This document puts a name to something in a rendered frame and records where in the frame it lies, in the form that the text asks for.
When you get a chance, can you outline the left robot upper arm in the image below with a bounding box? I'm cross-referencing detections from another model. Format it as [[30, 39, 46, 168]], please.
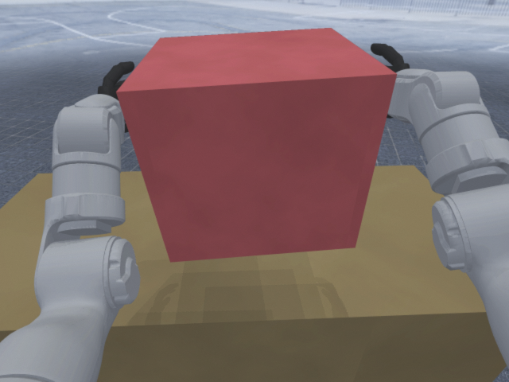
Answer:
[[0, 236, 141, 382]]

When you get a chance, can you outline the pedestal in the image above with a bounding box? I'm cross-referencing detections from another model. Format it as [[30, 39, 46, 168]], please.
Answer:
[[0, 166, 507, 382]]

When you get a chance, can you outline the robot left hand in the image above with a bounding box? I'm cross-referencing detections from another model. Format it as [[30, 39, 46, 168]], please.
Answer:
[[98, 61, 134, 133]]

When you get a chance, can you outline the right robot forearm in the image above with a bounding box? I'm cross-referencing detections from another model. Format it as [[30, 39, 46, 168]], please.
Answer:
[[387, 68, 509, 195]]

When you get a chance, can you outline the robot right hand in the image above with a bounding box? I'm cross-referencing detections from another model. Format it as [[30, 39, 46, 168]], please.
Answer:
[[371, 43, 410, 118]]

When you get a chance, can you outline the carton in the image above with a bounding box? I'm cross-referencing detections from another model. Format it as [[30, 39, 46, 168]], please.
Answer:
[[116, 28, 397, 263]]

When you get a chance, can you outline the right robot upper arm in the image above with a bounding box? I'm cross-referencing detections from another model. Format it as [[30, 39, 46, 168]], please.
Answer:
[[432, 183, 509, 369]]

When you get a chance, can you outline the left robot forearm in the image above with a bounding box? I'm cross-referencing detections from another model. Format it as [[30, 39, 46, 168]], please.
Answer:
[[34, 94, 126, 308]]

